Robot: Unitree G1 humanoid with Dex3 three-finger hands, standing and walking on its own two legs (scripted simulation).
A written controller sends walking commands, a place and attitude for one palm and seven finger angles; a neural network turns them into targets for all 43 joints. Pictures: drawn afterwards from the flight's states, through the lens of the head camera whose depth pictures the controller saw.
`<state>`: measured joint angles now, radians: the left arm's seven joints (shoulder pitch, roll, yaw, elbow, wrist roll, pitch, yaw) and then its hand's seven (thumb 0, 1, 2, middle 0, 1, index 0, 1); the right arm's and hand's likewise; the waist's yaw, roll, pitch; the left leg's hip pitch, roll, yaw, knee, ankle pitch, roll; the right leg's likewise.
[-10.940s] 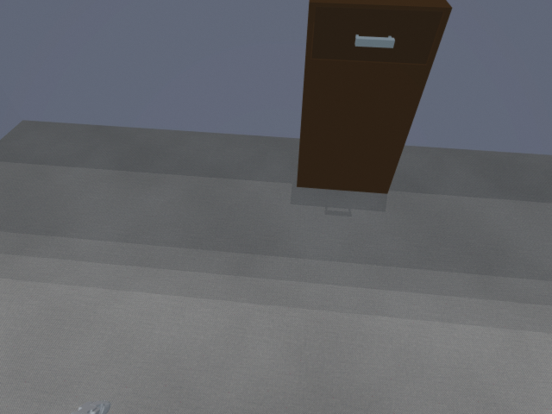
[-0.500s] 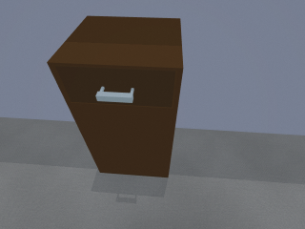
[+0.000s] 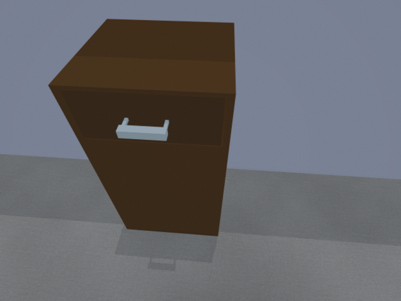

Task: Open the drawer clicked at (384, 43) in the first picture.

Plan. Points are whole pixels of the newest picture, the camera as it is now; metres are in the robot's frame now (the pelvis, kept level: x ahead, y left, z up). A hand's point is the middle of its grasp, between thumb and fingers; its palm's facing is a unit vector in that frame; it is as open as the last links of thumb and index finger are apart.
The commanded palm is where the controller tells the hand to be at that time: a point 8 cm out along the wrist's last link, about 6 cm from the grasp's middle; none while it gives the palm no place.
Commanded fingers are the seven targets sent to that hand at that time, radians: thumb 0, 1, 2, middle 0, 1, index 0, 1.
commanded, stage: look again from close up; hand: left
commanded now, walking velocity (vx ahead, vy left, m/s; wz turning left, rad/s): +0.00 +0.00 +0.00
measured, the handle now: (144, 127) +0.54 +0.19 +0.02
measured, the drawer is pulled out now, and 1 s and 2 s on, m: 0.00 0.00 0.00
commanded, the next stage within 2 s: raise the hand with hooked fingers in 0.10 s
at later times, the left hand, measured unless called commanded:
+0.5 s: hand (117, 264) +0.19 +0.18 -0.02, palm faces -0.01 -0.32 -0.95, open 7.9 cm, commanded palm +0.14 +0.21 -0.02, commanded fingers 0.00 0.53 0.74 -0.23 -0.54 -0.23 -0.54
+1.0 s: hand (99, 247) +0.21 +0.21 +0.01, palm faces -0.01 -0.10 -0.99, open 10.8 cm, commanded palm +0.18 +0.22 +0.07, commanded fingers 0.00 -0.06 0.49 -0.27 -0.92 -0.27 -0.92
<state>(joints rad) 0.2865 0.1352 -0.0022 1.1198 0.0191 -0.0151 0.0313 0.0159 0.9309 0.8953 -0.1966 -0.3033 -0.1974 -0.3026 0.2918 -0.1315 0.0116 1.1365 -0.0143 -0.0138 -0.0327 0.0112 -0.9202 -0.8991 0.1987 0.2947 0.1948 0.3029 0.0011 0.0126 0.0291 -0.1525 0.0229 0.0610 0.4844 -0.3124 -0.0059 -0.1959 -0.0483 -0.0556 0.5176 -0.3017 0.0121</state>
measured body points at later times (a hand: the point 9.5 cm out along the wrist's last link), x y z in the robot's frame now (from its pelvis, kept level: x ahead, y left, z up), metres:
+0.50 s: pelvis -0.02 -0.01 -0.02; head -0.01 -0.05 +0.43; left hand +0.19 +0.19 +0.03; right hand +0.17 -0.27 -0.11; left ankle -0.03 +0.12 -0.74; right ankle -0.02 -0.12 -0.74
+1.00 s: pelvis -0.04 -0.02 -0.02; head -0.01 -0.05 +0.43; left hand +0.21 +0.21 +0.07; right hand +0.15 -0.22 -0.14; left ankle -0.03 +0.12 -0.74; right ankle -0.02 -0.12 -0.74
